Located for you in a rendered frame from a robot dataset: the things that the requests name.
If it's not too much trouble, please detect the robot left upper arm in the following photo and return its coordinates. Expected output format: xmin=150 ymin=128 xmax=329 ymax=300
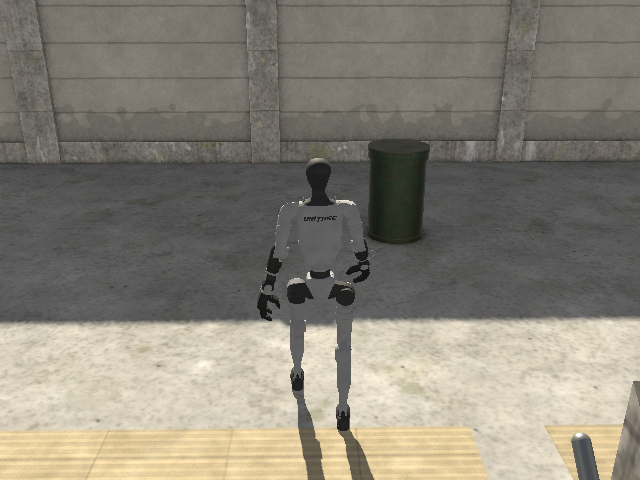
xmin=273 ymin=202 xmax=299 ymax=259

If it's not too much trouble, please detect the left robot thigh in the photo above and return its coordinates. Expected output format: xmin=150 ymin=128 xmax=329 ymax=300
xmin=287 ymin=278 xmax=307 ymax=336

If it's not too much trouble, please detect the left robot hand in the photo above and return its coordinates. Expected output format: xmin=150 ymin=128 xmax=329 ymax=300
xmin=257 ymin=291 xmax=280 ymax=321

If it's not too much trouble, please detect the right robot forearm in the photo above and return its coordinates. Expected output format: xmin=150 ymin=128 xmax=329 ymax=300
xmin=354 ymin=238 xmax=370 ymax=270

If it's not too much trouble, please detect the right robot hand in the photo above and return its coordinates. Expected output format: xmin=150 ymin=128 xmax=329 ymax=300
xmin=346 ymin=265 xmax=370 ymax=283

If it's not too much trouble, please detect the left robot forearm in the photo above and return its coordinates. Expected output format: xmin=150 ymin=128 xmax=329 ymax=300
xmin=260 ymin=244 xmax=282 ymax=295

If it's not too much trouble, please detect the right robot foot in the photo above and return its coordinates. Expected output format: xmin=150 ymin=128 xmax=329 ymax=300
xmin=336 ymin=404 xmax=350 ymax=431

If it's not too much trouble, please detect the robot right upper arm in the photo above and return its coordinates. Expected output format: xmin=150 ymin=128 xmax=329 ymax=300
xmin=339 ymin=200 xmax=366 ymax=253

